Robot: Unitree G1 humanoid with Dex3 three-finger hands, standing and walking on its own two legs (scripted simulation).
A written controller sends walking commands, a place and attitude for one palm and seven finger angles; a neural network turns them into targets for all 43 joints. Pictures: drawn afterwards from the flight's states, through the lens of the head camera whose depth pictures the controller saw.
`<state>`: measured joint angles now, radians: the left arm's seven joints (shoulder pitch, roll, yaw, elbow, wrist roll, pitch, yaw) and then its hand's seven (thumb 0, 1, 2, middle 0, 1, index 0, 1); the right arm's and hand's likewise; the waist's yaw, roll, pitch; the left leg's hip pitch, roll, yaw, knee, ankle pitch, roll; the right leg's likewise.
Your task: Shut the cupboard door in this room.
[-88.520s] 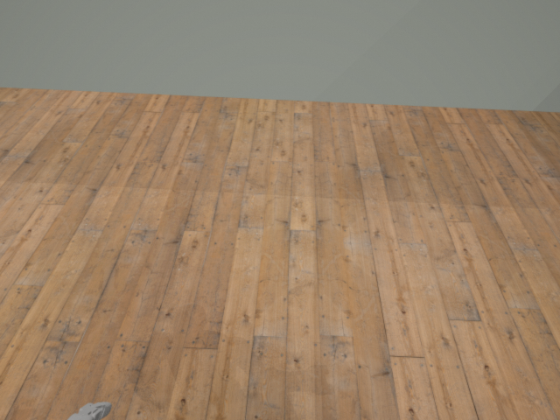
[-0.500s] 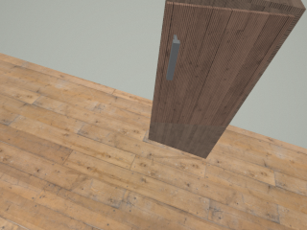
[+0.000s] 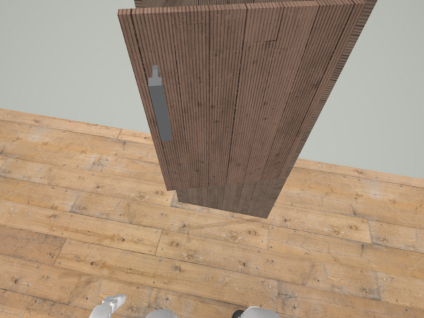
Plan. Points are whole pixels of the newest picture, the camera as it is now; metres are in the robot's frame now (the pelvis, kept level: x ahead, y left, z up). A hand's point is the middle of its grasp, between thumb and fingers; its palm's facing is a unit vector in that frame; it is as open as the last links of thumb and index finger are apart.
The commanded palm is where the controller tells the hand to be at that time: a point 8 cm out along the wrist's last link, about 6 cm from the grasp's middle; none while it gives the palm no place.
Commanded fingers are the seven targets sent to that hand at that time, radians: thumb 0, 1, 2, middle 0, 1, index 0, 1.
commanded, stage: come to a stop and stand still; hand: left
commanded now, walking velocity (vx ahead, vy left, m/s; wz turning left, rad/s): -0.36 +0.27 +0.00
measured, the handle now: (161, 105) +0.50 +0.11 +0.09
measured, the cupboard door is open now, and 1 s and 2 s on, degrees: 19 19 19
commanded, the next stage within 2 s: look again from close up in 1.18 s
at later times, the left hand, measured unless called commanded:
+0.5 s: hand out of the picture +0.07 +0.21 -0.17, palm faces +0.05 -0.97 -0.24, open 7.4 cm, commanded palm none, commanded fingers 0.00 0.90 0.90 -0.20 -0.30 -0.20 -0.30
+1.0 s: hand out of the picture +0.01 +0.15 -0.17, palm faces -0.02 -0.98 -0.22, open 7.4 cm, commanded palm none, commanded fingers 0.00 0.90 0.90 -0.20 -0.30 -0.20 -0.30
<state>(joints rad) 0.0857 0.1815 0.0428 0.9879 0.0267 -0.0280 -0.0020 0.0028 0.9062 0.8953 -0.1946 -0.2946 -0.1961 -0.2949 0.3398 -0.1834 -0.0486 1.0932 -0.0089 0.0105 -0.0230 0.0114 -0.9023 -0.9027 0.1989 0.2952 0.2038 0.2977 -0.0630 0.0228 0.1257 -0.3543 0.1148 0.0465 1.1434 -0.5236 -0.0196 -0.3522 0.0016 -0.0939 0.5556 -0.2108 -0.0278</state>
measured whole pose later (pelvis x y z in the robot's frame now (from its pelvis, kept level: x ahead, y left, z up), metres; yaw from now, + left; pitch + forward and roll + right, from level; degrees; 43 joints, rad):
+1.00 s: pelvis -0.03 -0.03 -0.01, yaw +0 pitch -2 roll +0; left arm 0.31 0.17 0.00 0.95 0.03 0.02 0.03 0.01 0.90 0.89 -0.20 -0.30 -0.20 -0.30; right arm 0.38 -0.17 -0.03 1.00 -0.02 0.03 0.00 0.01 -0.90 -0.90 0.20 0.29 0.20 0.30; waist -0.04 0.02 0.02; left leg -0.45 0.02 0.05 0.62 -0.20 0.03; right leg -0.30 -0.02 0.06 0.69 -0.39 0.01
